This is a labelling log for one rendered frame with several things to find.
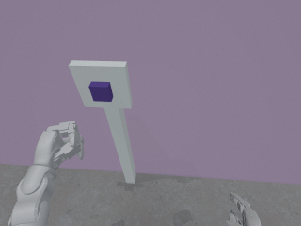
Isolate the robot left forearm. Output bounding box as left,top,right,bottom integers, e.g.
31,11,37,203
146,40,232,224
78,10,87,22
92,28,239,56
8,164,57,226

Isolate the panel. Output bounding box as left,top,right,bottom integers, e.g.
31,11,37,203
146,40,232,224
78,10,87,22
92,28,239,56
69,60,136,184

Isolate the robot left hand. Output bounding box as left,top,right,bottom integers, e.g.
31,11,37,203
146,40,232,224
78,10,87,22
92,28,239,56
33,121,84,171

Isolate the button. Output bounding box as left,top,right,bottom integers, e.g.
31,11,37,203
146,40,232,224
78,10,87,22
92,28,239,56
88,81,114,102

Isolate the robot right hand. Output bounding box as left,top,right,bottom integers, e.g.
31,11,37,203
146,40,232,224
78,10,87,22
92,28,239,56
226,192,262,226

